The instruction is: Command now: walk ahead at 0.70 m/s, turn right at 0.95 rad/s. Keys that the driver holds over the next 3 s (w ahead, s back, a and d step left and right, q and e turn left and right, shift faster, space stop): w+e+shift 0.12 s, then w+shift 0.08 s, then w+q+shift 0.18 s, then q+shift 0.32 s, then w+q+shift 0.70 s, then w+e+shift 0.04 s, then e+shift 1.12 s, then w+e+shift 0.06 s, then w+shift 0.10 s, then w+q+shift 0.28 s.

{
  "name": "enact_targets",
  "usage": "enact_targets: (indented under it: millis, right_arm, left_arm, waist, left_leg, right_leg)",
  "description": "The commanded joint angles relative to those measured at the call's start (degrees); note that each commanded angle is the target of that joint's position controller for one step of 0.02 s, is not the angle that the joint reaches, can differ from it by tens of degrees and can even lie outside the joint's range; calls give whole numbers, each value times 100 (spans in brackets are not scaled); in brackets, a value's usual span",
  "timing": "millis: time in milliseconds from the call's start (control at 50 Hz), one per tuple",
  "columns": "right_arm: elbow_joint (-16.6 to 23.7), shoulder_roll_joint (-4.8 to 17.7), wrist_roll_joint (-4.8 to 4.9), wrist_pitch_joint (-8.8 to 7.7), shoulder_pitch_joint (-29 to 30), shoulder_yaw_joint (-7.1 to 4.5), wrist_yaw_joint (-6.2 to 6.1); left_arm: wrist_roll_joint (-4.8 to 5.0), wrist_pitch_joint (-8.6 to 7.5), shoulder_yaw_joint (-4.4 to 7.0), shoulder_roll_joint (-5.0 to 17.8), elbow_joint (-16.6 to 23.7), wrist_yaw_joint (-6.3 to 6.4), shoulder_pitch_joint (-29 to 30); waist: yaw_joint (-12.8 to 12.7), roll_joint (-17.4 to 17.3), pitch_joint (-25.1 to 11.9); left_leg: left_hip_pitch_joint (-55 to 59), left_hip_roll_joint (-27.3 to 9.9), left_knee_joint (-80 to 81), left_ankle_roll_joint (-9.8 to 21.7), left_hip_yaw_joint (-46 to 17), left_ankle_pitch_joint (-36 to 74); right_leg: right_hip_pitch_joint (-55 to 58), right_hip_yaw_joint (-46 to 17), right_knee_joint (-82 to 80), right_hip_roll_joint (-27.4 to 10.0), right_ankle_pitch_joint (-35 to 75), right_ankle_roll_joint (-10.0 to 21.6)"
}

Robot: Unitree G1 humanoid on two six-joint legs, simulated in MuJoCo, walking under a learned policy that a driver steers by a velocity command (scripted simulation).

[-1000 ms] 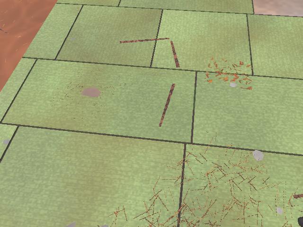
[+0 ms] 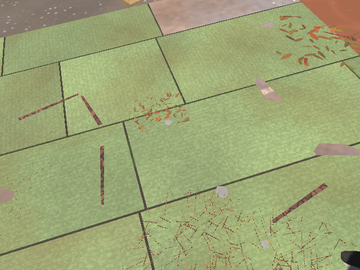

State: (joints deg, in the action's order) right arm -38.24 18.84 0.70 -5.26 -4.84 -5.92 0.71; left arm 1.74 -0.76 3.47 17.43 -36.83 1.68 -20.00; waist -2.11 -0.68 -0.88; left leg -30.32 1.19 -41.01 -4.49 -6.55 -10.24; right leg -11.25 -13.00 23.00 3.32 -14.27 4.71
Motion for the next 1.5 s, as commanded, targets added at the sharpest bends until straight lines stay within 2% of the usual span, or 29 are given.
enact_targets:
  millis: [20, 140, 160, 180, 200, 240, 320, 420, 500, 540, 560, 580, 620, 700, 800, 940, 1000, 1020, 1040, 1060, 1080, 1120, 1280, 1380, 1420, 1440, 1460, 1480, 1500]
  right_arm:
    - [620, 212, 61, -212, 942, 21, 40]
    - [315, 665, 190, -352, -325, -196, 16]
    - [163, 853, 65, -375, -1267, -252, -14]
    - [98, 1298, -210, -359, -1869, -298, 30]
    - [108, 1122, -167, -341, -1551, -279, 109]
    - [-19, 570, -79, -252, -1818, -86, 59]
    - [-262, 134, -48, -160, -2072, 184, 54]
    - [-328, 494, 76, -5, -1878, 132, -119]
    - [-541, 744, 175, 132, -2198, 59, -152]
    - [-262, 700, 117, 113, -1845, 42, -142]
    - [-57, -118, -134, 125, -2264, 242, -154]
    - [-102, -119, 84, 160, -3196, 356, -186]
    - [-16, 444, 196, 346, -2347, 148, -282]
    - [161, -9, 115, 730, -2038, 152, -302]
    - [412, 104, 71, 708, -1349, 150, 22]
    - [890, 451, 186, 753, -36, 157, 166]
    - [361, 821, 198, 714, -1641, -75, 112]
    - [-138, 1555, 227, 692, -3254, -389, 40]
    - [-12, 2294, 235, 576, -2917, -453, 64]
    - [449, 1640, 195, 328, -2492, -221, 165]
    - [487, 1308, 126, 195, -2403, -116, 181]
    - [534, 1057, 77, 156, -1922, -16, 139]
    - [288, 997, 125, 199, -1837, 19, -280]
    - [36, 877, 171, 216, -1899, -37, -340]
    - [78, 877, -122, 314, -1642, 6, -266]
    - [165, 455, -261, 295, -1568, 176, -243]
    - [241, -633, 68, 192, -3018, 411, -187]
    - [32, -69, 294, 164, -3027, 421, -170]
    - [141, 304, 311, 148, -2202, 342, -150]
  left_arm:
    - [71, -78, 296, 1067, 428, 25, 216]
    - [40, -76, 91, 519, 602, -65, 559]
    - [-72, -115, -43, 120, 564, -121, 370]
    - [97, -212, -177, -230, 874, -127, 62]
    - [283, -243, -113, 257, 783, -75, 56]
    - [21, -300, -36, 563, 706, -77, 775]
    - [-77, -520, -154, 140, 914, -210, 1430]
    - [-207, -760, -302, -135, 1155, -426, 2322]
    - [-126, -729, 55, 462, 993, -386, 1846]
    - [-249, -639, 240, 810, 767, -212, 558]
    - [-368, -517, 307, 1248, 649, -101, -303]
    - [-398, -406, 238, 1172, 661, -186, -185]
    - [-268, -253, 105, 450, 647, -147, 481]
    - [-271, -283, 121, 293, 352, -145, 1688]
    - [-92, -463, 312, 760, 2, -170, 1866]
    - [52, -340, 513, 1254, -410, -365, 1011]
    - [27, -222, 463, 1222, -328, -373, 1524]
    - [-64, -266, 357, 982, -81, -310, 1761]
    - [-162, -459, 107, 178, 374, -287, 1693]
    - [-39, -681, 155, 828, 529, -309, 2185]
    - [128, -815, 193, 1026, 571, -369, 2378]
    - [-122, -905, 139, 825, 317, -367, 1994]
    - [-167, -727, -60, 224, 638, -497, 3029]
    - [29, -762, 172, 822, 616, -420, 2584]
    - [124, -678, 415, 1187, 224, -275, 794]
    - [11, -591, 390, 1242, -49, -224, -618]
    - [-293, -551, 457, 1811, -389, -336, -935]
    - [-242, -620, 336, 1228, -376, -453, -780]
    - [-191, -599, 236, 772, -282, -436, -79]
  waist:
    - [-104, 1035, 305]
    - [522, 935, -155]
    - [853, 324, -869]
    - [690, -1386, -1348]
    - [651, -1400, -738]
    - [861, -426, 177]
    - [578, -624, 726]
    - [576, -493, 886]
    - [156, -847, 167]
    - [-642, -782, -705]
    - [-537, 794, -1938]
    - [-196, 2222, -3254]
    - [-152, 1183, -1574]
    - [529, 1014, -172]
    - [495, 689, -213]
    - [73, 226, 725]
    - [1085, 39, 118]
    - [1758, -891, -153]
    - [1032, -2830, -164]
    - [1162, -1716, -411]
    - [1068, -1089, -163]
    - [562, -128, 81]
    - [633, -275, 784]
    - [315, -780, 619]
    - [-680, -1012, -557]
    - [-1217, -801, -1555]
    - [-146, 2646, -2377]
    - [-256, 2810, -2074]
    - [-284, 1842, -1079]
  left_leg:
    - [-29, 206, 668, -104, 103, 29]
    - [2607, -121, 1553, 270, 201, 211]
    - [4032, -841, 1587, 605, -574, -396]
    - [5152, -2185, 2380, 1443, -3374, -2846]
    - [4741, -2518, 2747, 1667, -4324, -4063]
    - [3993, -1936, 2698, 1577, -3049, -3062]
    - [2954, -1274, 3125, 1724, -2091, -1808]
    - [1662, -865, 3190, 1618, -1101, 731]
    - [1827, -822, 2110, 1004, -942, 3029]
    - [858, -344, 72, 479, -895, 2885]
    - [-199, 185, -2043, 214, -408, -1493]
    - [-641, 217, -3521, 85, -426, -3078]
    - [-1349, -378, -3858, 6, 118, -2179]
    - [-391, -881, -2887, -87, 389, -1746]
    - [396, -1069, -1073, 399, 519, 23]
    - [-830, -1069, -560, 932, 967, -1037]
    - [1920, -91, 189, 1253, 1956, -853]
    - [4002, -71, 422, 1717, 924, -926]
    - [4743, -1127, 2006, 2673, -2710, -2704]
    - [4792, -1752, 2893, 2772, -3989, -3206]
    - [4653, -2003, 2962, 2673, -3835, -2753]
    - [3602, -1630, 2621, 2376, -2732, -1693]
    - [1341, -603, 3043, 1787, -1039, -234]
    - [2246, -978, 2541, 1438, -1504, 697]
    - [2385, -670, 609, 1149, -1115, 2837]
    - [1235, -537, -1241, 1009, -973, 2428]
    - [-544, 505, -3722, 562, -654, -1737]
    - [-1024, 388, -4305, 537, -681, -2004]
    - [-1228, 135, -4458, 539, -487, -1721]
  right_leg:
    - [-267, -1482, -837, -939, -1388, 829]
    - [-1091, -1651, 351, -679, -1296, 434]
    - [-1671, -992, 2000, -239, -1386, 212]
    - [-3197, -261, 3932, 288, -1998, -76]
    - [-4119, 183, 4868, -220, -1427, -186]
    - [-4326, 392, 5244, -448, -645, -143]
    - [-3951, 738, 4266, -754, -229, -146]
    - [-2248, 1265, 1670, -323, 795, -643]
    - [-23, 1206, 683, 100, 1576, -522]
    - [2067, 788, 611, -616, 2411, -165]
    - [3735, -500, 1272, -2353, 4572, 283]
    - [4078, -2366, 813, -3536, 4322, 1157]
    - [2624, -953, 398, -2746, 3727, 895]
    - [-18, 678, -618, -2262, 3184, 732]
    - [-105, 1458, -1416, -2182, 239, 581]
    - [1573, 1804, -1388, -2573, -818, 362]
    - [571, 3047, 984, -1762, 2342, -42]
    - [-1359, 3078, 3630, -1338, 2190, -371]
    - [-3919, 2166, 5566, -172, -1971, -686]
    - [-4632, 927, 5911, -220, -1787, -525]
    - [-4853, 879, 5768, -410, -1361, -367]
    - [-3941, 715, 4583, -795, -670, -355]
    - [-1769, 1223, 1088, -148, 1936, -937]
    - [-1006, 768, 565, -323, 1722, -780]
    - [762, 1262, 965, -226, 1097, -576]
    - [2818, 748, 1742, -797, 318, -408]
    - [4158, -2988, 169, -2154, -1993, 743]
    - [3879, -4417, -873, -2260, -2470, 885]
    - [3086, -3419, -764, -2116, -1285, 900]
